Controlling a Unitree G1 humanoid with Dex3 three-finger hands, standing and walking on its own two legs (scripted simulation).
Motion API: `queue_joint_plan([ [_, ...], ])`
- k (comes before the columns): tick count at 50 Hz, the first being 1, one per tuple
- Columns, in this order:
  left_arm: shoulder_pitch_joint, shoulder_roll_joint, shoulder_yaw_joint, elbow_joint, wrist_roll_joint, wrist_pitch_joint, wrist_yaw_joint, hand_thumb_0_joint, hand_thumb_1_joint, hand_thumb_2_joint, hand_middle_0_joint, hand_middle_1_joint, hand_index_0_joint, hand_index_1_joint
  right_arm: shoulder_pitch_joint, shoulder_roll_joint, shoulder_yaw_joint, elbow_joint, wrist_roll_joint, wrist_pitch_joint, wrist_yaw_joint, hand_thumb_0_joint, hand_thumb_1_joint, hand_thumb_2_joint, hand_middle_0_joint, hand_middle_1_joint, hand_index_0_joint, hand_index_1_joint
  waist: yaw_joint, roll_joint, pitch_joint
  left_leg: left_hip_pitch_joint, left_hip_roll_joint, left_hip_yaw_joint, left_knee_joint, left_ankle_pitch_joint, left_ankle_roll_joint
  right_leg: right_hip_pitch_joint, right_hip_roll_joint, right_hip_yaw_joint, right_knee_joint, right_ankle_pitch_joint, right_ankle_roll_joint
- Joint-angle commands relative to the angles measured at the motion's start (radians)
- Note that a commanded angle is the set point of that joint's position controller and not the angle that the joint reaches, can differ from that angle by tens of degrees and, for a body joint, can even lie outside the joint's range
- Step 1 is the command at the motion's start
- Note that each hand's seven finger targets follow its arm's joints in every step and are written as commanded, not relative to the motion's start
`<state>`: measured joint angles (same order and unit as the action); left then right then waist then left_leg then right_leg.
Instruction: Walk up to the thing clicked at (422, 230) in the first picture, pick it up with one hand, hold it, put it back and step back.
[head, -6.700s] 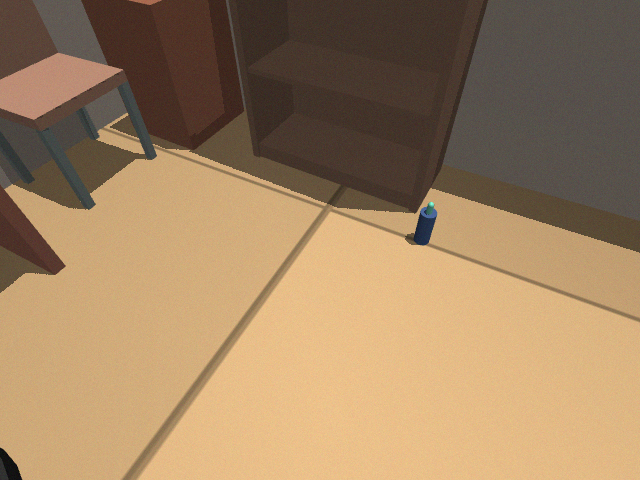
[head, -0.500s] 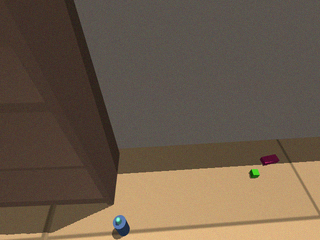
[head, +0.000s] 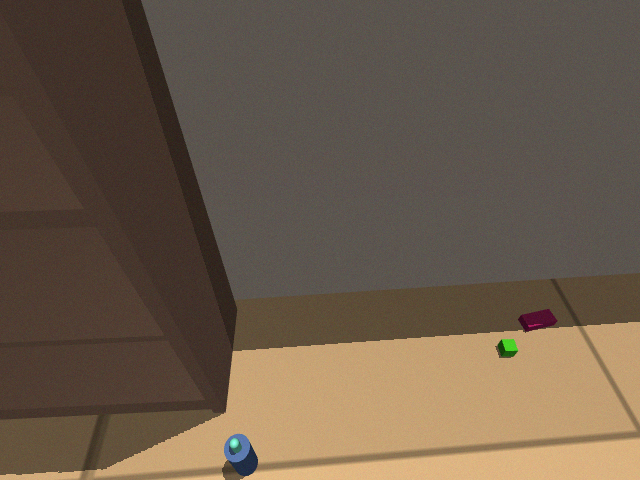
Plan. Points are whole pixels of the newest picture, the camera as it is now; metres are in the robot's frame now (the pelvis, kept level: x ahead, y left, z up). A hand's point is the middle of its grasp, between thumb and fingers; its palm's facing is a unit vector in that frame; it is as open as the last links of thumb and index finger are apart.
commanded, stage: stand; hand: left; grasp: from the side
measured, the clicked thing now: (240, 453) +0.33 +0.23 -0.68
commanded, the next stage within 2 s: go down in 0.40 s
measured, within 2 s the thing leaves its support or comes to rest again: neither
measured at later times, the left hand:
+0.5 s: hand out of the picture +0.07 +0.25 -0.15, palm faces -0.04 -0.94 -0.35, open 7.3 cm
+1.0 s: hand out of the picture +0.14 +0.28 -0.18, palm faces +0.04 -0.94 -0.34, open 15.6 cm
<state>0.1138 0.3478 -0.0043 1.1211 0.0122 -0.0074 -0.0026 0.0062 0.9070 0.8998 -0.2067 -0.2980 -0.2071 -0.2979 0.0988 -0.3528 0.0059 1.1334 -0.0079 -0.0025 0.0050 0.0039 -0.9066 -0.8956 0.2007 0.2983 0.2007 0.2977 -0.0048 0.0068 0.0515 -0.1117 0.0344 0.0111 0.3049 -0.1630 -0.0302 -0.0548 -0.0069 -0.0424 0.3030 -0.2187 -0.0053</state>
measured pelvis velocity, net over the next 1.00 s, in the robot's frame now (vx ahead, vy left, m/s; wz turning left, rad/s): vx -0.02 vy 0.01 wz -0.01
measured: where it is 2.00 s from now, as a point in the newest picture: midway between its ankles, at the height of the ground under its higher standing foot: outside the picture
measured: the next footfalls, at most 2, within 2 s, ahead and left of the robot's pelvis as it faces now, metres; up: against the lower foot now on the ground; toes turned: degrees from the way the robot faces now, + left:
none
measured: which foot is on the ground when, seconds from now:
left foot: down 0.00-1.00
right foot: down 0.00-1.00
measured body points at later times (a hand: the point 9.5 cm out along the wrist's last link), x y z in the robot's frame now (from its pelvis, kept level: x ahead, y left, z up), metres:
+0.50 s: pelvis +0.00 +0.00 +0.00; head +0.01 +0.00 +0.45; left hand +0.07 +0.30 -0.13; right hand +0.07 -0.30 -0.14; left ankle +0.00 +0.14 -0.75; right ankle -0.03 -0.11 -0.75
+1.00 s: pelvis -0.02 +0.01 -0.05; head +0.05 +0.02 +0.40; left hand +0.14 +0.33 -0.16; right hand +0.09 -0.25 -0.16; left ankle +0.00 +0.14 -0.75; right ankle -0.03 -0.11 -0.75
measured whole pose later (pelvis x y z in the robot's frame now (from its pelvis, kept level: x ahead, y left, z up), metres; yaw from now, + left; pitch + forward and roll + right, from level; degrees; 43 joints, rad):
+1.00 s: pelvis -0.02 +0.01 -0.05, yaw -1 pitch +11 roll -1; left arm 0.10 0.34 0.21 0.77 0.06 0.11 -0.06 0.00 -0.17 0.16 -0.06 -0.09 -0.06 -0.09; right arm 0.26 -0.25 -0.03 0.66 0.03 -0.06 -0.03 0.01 -0.87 -0.89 0.20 0.30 0.20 0.30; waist -0.04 0.00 -0.06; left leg -0.65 0.04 0.01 0.84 -0.38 -0.01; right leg -0.59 -0.02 -0.03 0.83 -0.43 0.01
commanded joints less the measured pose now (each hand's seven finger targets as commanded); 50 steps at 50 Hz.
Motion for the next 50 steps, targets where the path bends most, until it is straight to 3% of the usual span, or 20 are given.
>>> queue_joint_plan([
  [1, -0.025, 0.224, 0.047, -0.051, -0.006, -0.024, 0.015, 0.0, 0.9, 0.9, -0.2, -0.3, -0.2, -0.301, -0.038, -0.208, -0.036, -0.056, -0.001, -0.024, -0.015, 0.0, -0.9, -0.9, 0.2, 0.3, 0.2, 0.3, 0.005, -0.015, -0.067, 0.036, 0.109, -0.081, -0.023, 0.192, 0.036, -0.031, -0.136, 0.097, -0.055, 0.204, -0.01],
  [9, -0.024, 0.221, 0.045, -0.058, -0.005, -0.025, 0.015, 0.0, 0.9, 0.9, -0.2, -0.3, -0.2, -0.301, -0.031, -0.204, -0.038, -0.059, -0.001, -0.025, -0.015, 0.0, -0.9, -0.9, 0.2, 0.3, 0.2, 0.3, 0.003, -0.015, -0.1, 0.054, 0.108, -0.073, -0.011, 0.245, 0.036, -0.012, -0.136, 0.093, -0.039, 0.278, -0.013],
  [16, -0.02, 0.222, 0.045, -0.053, -0.005, -0.024, 0.015, 0.0, 0.9, 0.9, -0.2, -0.3, -0.2, -0.301, -0.032, -0.205, -0.038, -0.06, 0.0, -0.023, -0.014, 0.0, -0.9, -0.9, 0.2, 0.3, 0.2, 0.3, 0.002, -0.024, -0.066, 0.041, 0.107, -0.077, -0.028, 0.164, 0.039, -0.038, -0.134, 0.099, -0.06, 0.181, -0.011],
  [24, -0.017, 0.226, 0.046, -0.058, -0.004, -0.026, 0.015, 0.0, 0.9, 0.9, -0.2, -0.3, -0.2, -0.301, -0.029, -0.202, -0.038, -0.061, -0.001, -0.026, -0.015, 0.0, -0.9, -0.9, 0.2, 0.3, 0.2, 0.3, 0.004, -0.022, -0.092, 0.06, 0.11, -0.072, -0.011, 0.231, 0.04, -0.019, -0.136, 0.096, -0.042, 0.268, -0.01],
  [25, -0.019, 0.218, 0.043, -0.057, -0.003, -0.026, 0.015, 0.0, 0.82, 0.82, -0.28, -0.22, -0.28, -0.221, -0.025, -0.21, -0.039, -0.06, -0.001, -0.025, -0.015, 0.0, -0.975, -0.919, 0.212, 0.298, 0.206, 0.298, 0.003, -0.01, -0.084, 0.051, 0.111, -0.075, -0.017, 0.213, 0.041, -0.024, -0.137, 0.1, -0.051, 0.247, -0.009],
  [26, -0.37, 0.03, 0.036, -0.408, -0.057, -0.113, 0.025, 0.0, 0.74, 0.74, -0.2, -0.14, -0.2, -0.141, -0.003, -0.046, -0.005, -0.331, 0.069, -0.071, -0.035, 0.0, -0.959, -0.917, 0.198, 0.3, 0.199, 0.3, -0.122, 0.051, 0.01, -0.08, -0.046, 0.054, 0.042, 0.023, 0.041, -0.255, -0.01, 0.038, 0.014, 0.139, -0.001],
  [27, -0.455, 0.099, 0.064, -0.342, -0.05, -0.101, 0.031, 0.0, 0.66, 0.66, -0.12, -0.06, -0.12, -0.061, 0.047, -0.076, -0.01, -0.28, 0.069, -0.07, -0.045, 0.0, -0.956, -0.917, 0.199, 0.3, 0.2, 0.3, -0.083, 0.005, -0.043, -0.074, -0.041, 0.044, 0.056, 0.004, 0.044, -0.208, -0.01, 0.023, 0.023, 0.103, 0.004],
  [28, -0.284, 0.221, 0.139, -0.192, -0.025, -0.07, 0.035, 0.0, 0.58, 0.58, -0.04, -0.041, -0.04, -0.029, 0.088, -0.114, -0.032, -0.284, 0.072, -0.059, -0.055, 0.0, -0.952, -0.917, 0.199, 0.3, 0.2, 0.3, -0.051, -0.019, -0.026, -0.1, -0.037, 0.043, 0.065, -0.009, 0.044, -0.205, -0.001, 0.01, 0.03, 0.064, -0.003],
  [29, -0.23, 0.228, 0.157, -0.098, -0.007, -0.047, 0.024, 0.0, 0.5, 0.5, -0.015, -0.045, -0.028, -0.029, 0.102, -0.108, -0.041, -0.299, 0.066, -0.051, -0.055, 0.0, -0.957, -0.917, 0.199, 0.3, 0.2, 0.3, -0.047, -0.061, -0.065, -0.133, -0.043, 0.037, 0.11, -0.004, 0.05, -0.227, -0.002, 0.011, 0.056, 0.053, -0.003],
  [30, -0.291, 0.237, 0.165, -0.109, 0.008, -0.044, 0.008, 0.0, 0.42, 0.42, -0.013, -0.056, -0.027, -0.039, 0.102, -0.104, -0.048, -0.33, 0.063, -0.054, -0.055, 0.0, -0.951, -0.915, 0.199, 0.3, 0.2, 0.3, -0.036, -0.08, -0.073, -0.16, -0.041, 0.033, 0.138, 0.003, 0.054, -0.245, 0.0, 0.008, 0.088, 0.055, -0.006],
  [31, -0.298, 0.252, 0.188, -0.106, 0.03, -0.053, -0.003, 0.0, 0.34, 0.34, -0.005, -0.068, -0.018, -0.053, 0.107, -0.102, -0.064, -0.354, 0.049, -0.06, -0.056, 0.0, -0.946, -0.914, 0.2, 0.3, 0.2, 0.3, -0.021, -0.075, -0.14, -0.171, -0.043, 0.035, 0.173, 0.018, 0.053, -0.245, -0.006, 0.018, 0.124, 0.076, -0.003],
  [32, -0.216, 0.25, 0.206, -0.059, 0.055, -0.041, -0.01, 0.0, 0.26, 0.26, -0.01, -0.071, -0.022, -0.056, 0.131, -0.094, -0.073, -0.366, 0.039, -0.06, -0.054, 0.0, -0.932, -0.909, 0.2, 0.3, 0.2, 0.3, -0.01, -0.052, -0.184, -0.2, -0.051, 0.035, 0.2, 0.029, 0.05, -0.244, -0.012, 0.021, 0.153, 0.09, -0.004],
  [34, -0.116, 0.234, 0.242, -0.108, 0.072, -0.022, -0.02, 0.0, 0.169, 0.205, -0.021, -0.082, -0.033, -0.067, 0.152, -0.09, -0.09, -0.419, 0.03, -0.065, -0.043, 0.0, -0.914, -0.904, 0.2, 0.3, 0.2, 0.3, 0.031, 0.005, -0.291, -0.215, -0.055, 0.029, 0.251, 0.089, 0.04, -0.224, -0.005, 0.02, 0.225, 0.131, -0.014],
  [36, -0.08, 0.216, 0.248, -0.151, 0.073, 0.007, -0.017, 0.0, 0.07, 0.178, -0.034, -0.089, -0.046, -0.074, 0.15, -0.081, -0.09, -0.456, 0.036, -0.066, -0.043, 0.0, -0.889, -0.897, 0.2, 0.3, 0.2, 0.3, 0.033, 0.041, -0.28, -0.221, -0.056, 0.027, 0.255, 0.111, 0.034, -0.249, 0.002, 0.016, 0.238, 0.142, -0.017],
  [37, -0.087, 0.199, 0.243, -0.172, 0.07, 0.024, -0.018, 0.0, 0.026, 0.172, -0.031, -0.088, -0.042, -0.075, 0.148, -0.081, -0.093, -0.476, 0.039, -0.066, -0.042, 0.0, -0.883, -0.895, 0.2, 0.3, 0.2, 0.3, 0.016, 0.029, -0.261, -0.229, -0.052, 0.022, 0.259, 0.103, 0.034, -0.278, 0.006, 0.014, 0.24, 0.126, -0.017],
  [41, -0.079, 0.223, 0.278, -0.285, 0.063, 0.07, -0.021, 0.0, -0.211, 0.14, -0.041, -0.092, -0.045, -0.087, 0.115, -0.07, -0.088, -0.55, 0.04, -0.073, -0.039, 0.0, -0.86, -0.89, 0.2, 0.3, 0.2, 0.3, 0.008, 0.009, -0.26, -0.307, -0.041, 0.017, 0.326, 0.044, 0.035, -0.349, 0.012, 0.008, 0.299, 0.054, -0.016],
  [43, -0.091, 0.187, 0.257, -0.344, 0.053, 0.08, -0.033, 0.0, -0.29, 0.126, -0.044, -0.087, -0.045, -0.086, 0.124, -0.063, -0.089, -0.569, 0.038, -0.08, -0.042, 0.0, -0.848, -0.888, 0.2, 0.3, 0.2, 0.3, -0.016, 0.001, -0.253, -0.347, -0.037, 0.018, 0.375, 0.005, 0.039, -0.414, 0.01, 0.013, 0.337, 0.023, -0.011],
  [44, -0.09, 0.199, 0.274, -0.385, 0.049, 0.078, -0.034, 0.0, -0.34, 0.108, -0.049, -0.09, -0.05, -0.088, 0.129, -0.061, -0.09, -0.577, 0.037, -0.087, -0.044, 0.0, -0.838, -0.885, 0.2, 0.3, 0.2, 0.3, -0.01, -0.001, -0.267, -0.363, -0.035, 0.015, 0.393, -0.005, 0.039, -0.426, 0.011, 0.009, 0.359, 0.01, -0.011],
  [50, 0.001, 0.187, 0.281, -0.569, 0.036, 0.099, -0.052, 0.0, -0.547, 0.029, -0.084, -0.083, -0.083, -0.083, 0.152, -0.056, -0.096, -0.616, 0.034, -0.12, -0.053, 0.0, -0.836, -0.882, 0.2, 0.3, 0.2, 0.3, -0.024, 0.067, -0.339, -0.404, -0.01, -0.017, 0.483, -0.031, 0.031, -0.552, 0.018, 0.002, 0.485, -0.028, -0.014],
])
